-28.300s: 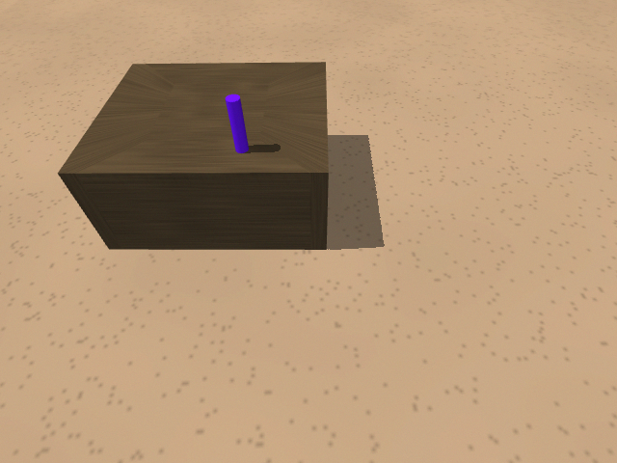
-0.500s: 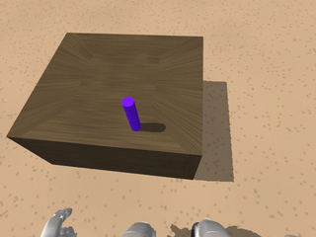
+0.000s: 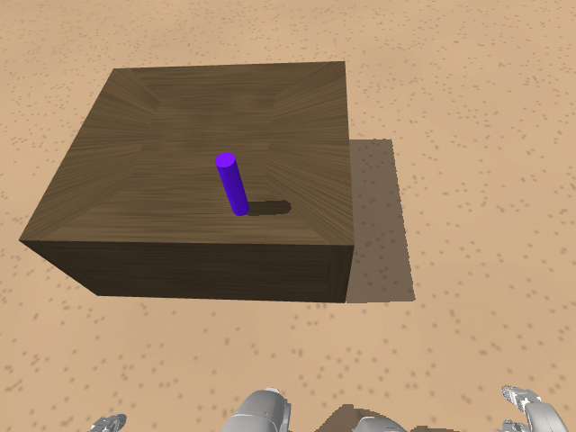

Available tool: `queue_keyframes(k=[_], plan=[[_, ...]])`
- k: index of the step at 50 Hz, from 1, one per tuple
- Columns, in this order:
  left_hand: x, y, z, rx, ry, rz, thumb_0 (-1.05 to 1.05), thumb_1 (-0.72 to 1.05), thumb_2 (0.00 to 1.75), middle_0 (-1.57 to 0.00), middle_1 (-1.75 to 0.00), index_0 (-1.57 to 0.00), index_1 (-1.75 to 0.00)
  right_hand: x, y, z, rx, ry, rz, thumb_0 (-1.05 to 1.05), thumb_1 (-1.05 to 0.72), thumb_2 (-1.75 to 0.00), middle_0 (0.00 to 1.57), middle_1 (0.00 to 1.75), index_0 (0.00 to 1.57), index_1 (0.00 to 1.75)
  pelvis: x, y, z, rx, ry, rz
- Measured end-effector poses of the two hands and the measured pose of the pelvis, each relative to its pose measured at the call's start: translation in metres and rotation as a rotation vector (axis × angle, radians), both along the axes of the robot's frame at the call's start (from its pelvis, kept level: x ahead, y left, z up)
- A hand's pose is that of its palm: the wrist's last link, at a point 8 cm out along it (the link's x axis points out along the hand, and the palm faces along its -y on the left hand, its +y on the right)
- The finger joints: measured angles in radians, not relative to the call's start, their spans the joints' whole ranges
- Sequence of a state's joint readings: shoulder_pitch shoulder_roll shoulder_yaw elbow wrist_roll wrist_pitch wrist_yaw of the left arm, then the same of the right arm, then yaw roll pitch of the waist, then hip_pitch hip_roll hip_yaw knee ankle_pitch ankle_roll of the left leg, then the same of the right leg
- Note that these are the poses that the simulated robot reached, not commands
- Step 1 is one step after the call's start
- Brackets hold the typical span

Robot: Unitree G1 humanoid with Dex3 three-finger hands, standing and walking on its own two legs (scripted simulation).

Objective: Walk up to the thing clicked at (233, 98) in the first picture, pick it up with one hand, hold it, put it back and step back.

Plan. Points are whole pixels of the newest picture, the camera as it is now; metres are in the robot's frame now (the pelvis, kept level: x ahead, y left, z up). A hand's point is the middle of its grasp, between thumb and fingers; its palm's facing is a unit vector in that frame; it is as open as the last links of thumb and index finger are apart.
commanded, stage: step back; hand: left
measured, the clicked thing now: (233, 186) +0.67 +0.21 -0.24
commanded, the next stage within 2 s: none
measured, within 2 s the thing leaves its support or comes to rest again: neither
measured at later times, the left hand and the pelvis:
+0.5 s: hand out of the picture -0.05 +0.30 -0.14, palm faces +0.02 -0.92 -0.39, open 7.4 cm; pelvis -0.15 +0.02 +0.01, yaw +1 degrees
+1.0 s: hand out of the picture -0.20 +0.30 -0.14, palm faces +0.04 -0.90 -0.42, open 7.4 cm; pelvis -0.32 +0.02 -0.01, yaw +2 degrees
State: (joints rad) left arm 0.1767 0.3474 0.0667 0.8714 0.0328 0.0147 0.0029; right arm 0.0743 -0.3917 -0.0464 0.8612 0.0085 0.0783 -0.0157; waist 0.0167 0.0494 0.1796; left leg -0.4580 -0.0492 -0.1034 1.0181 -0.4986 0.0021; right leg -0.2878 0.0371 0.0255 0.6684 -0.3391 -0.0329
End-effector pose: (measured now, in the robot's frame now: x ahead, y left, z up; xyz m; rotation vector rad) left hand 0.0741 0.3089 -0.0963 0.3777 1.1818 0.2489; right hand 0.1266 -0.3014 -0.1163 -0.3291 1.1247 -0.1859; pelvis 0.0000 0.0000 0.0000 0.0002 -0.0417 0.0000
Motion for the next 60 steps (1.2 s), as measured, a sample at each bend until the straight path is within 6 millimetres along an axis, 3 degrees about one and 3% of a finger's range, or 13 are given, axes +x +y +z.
queue_keyframes(k=[8, 14, 19, 24, 31, 36, 43, 49, 54, 60], plan=[[-0.024, 0.009, 0.015, 0.032, -0.081, 0.0, 0.0, 0.9, 0.9, -0.21, -0.3, -0.2, -0.3, -0.065, 0.001, -0.001, -0.025, 0.08, 0.028, 0.01, -0.91, -0.9, 0.2, 0.3, 0.2, 0.3, -0.042, 0.007, 0.004, 0.014, 0.018, 0.039], [-0.049, 0.033, -0.002, 0.015, -0.135, 0.004, 0.0, 0.9, 0.9, -0.21, -0.3, -0.2, -0.3, -0.114, 0.013, -0.002, -0.067, 0.112, 0.05, 0.01, -0.91, -0.9, 0.2, 0.3, 0.2, 0.3, -0.086, 0.022, -0.008, 0.024, 0.003, 0.073], [-0.084, 0.038, -0.006, -0.01, -0.082, 0.025, 0.0, 0.9, 0.9, -0.21, -0.3, -0.2, -0.3, -0.156, 0.023, 0.016, -0.063, 0.111, 0.036, 0.01, -0.91, -0.9, 0.2, 0.3, 0.2, 0.3, -0.115, 0.026, 0.002, -0.009, -0.001, 0.056], [-0.128, 0.035, -0.007, -0.025, -0.039, 0.025, 0.0, 0.9, 0.9, -0.21, -0.3, -0.2, -0.3, -0.177, 0.02, 0.026, -0.072, 0.074, 0.031, 0.01, -0.9, -0.9, 0.21, 0.3, 0.21, 0.3, -0.143, 0.022, 0.008, -0.02, 0.011, 0.022], [-0.192, 0.015, -0.016, -0.005, 0.04, -0.012, 0.0, 0.9, 0.9, -0.21, -0.3, -0.2, -0.3, -0.199, -0.001, 0.011, -0.052, -0.021, 0.019, 0.01, -0.9, -0.9, 0.21, 0.3, 0.21, 0.3, -0.193, 0.006, -0.006, -0.019, 0.009, -0.034], [-0.236, -0.001, -0.002, -0.011, 0.045, -0.007, 0.0, 0.9, 0.9, -0.21, -0.3, -0.2, -0.3, -0.233, -0.007, 0.008, -0.027, -0.005, -0.015, 0.01, -0.91, -0.9, 0.2, 0.3, 0.2, 0.3, -0.224, 0.001, 0.002, 0.008, 0.002, -0.03], [-0.26, 0.01, 0.009, 0.029, -0.036, -0.005, 0.0, 0.9, 0.9, -0.21, -0.3, -0.2, -0.3, -0.291, -0.004, 0.006, -0.042, 0.049, 0.016, 0.01, -0.91, -0.9, 0.2, 0.3, 0.2, 0.3, -0.267, 0.005, 0.004, 0.02, 0.013, 0.018], [-0.282, 0.029, -0.006, 0.018, -0.104, 0.006, 0.0, 0.9, 0.9, -0.21, -0.3, -0.2, -0.3, -0.342, 0.011, 0.002, -0.059, 0.091, 0.045, 0.01, -0.91, -0.9, 0.2, 0.3, 0.2, 0.3, -0.315, 0.015, -0.007, 0.039, -0.012, 0.039], [-0.318, 0.025, -0.005, -0.008, -0.068, 0.011, 0.0, 0.9, 0.9, -0.21, -0.3, -0.2, -0.3, -0.378, 0.014, 0.017, -0.054, 0.071, 0.038, 0.01, -0.9, -0.9, 0.21, 0.3, 0.21, 0.3, -0.348, 0.012, 0.003, -0.007, -0.003, 0.022], [-0.378, 0.011, -0.009, -0.021, 0.005, -0.016, 0.0, 0.9, 0.9, -0.21, -0.3, -0.2, -0.3, -0.405, -0.003, 0.022, -0.056, -0.004, 0.028, 0.01, -0.9, -0.9, 0.21, 0.3, 0.21, 0.3, -0.387, 0.0, 0.003, -0.006, 0.013, -0.022]])
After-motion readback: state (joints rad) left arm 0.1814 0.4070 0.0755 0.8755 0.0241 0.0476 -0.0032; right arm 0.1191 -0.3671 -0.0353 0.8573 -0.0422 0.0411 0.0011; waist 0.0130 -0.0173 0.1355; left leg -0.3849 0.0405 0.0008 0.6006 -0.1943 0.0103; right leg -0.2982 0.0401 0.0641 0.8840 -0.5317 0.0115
